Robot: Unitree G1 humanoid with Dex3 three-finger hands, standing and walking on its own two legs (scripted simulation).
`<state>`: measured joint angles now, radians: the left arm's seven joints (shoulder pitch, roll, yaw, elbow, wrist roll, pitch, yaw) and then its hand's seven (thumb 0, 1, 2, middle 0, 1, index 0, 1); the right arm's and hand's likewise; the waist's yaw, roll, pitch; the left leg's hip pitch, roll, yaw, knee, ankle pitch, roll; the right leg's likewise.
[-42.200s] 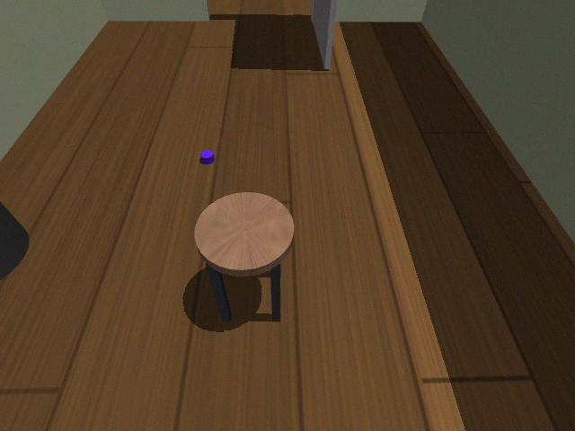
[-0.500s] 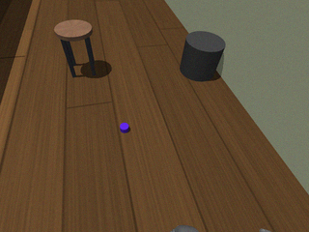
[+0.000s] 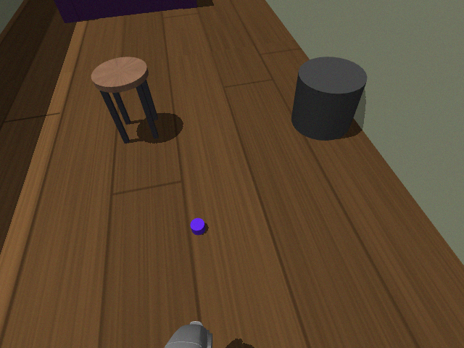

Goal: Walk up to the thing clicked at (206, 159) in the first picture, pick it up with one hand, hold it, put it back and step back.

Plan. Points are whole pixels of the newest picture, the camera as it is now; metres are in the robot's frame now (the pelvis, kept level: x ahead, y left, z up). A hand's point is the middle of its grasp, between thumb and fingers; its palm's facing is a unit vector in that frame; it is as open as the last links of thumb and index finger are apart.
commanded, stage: walk up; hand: left
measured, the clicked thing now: (197, 226) +0.72 +0.26 -0.75
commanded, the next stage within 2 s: stand in 2.00 s
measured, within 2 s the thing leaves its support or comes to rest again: neither
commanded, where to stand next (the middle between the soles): +0.33 +0.02 m, yaw +0 degrees
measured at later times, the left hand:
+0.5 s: hand (115, 299) +0.22 +0.28 -0.14, palm faces -0.06 -0.91 -0.40, open 7.4 cm
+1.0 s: hand (131, 264) +0.31 +0.27 -0.17, palm faces +0.01 -0.92 -0.39, open 7.4 cm
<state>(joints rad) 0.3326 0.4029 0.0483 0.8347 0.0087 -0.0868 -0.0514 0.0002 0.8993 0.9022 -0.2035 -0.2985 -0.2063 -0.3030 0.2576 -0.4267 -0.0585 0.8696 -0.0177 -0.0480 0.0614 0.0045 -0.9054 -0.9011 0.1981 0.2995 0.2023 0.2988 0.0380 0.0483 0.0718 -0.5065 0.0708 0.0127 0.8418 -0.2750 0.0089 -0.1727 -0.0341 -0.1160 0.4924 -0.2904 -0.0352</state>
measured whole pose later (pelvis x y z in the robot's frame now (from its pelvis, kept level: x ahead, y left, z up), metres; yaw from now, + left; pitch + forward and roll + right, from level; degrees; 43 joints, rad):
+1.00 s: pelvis +0.22 +0.00 -0.02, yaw +2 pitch -3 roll +0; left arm 0.15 0.40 0.01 0.96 0.00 -0.03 0.01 0.00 0.90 0.90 -0.20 -0.30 -0.21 -0.30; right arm 0.13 -0.38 -0.03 0.97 0.00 0.00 0.02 0.00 -0.90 -0.90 0.20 0.30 0.20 0.30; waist 0.01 0.00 0.10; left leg -0.35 0.05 0.00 0.72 -0.32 -0.02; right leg -0.33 -0.06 -0.03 0.72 -0.34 0.02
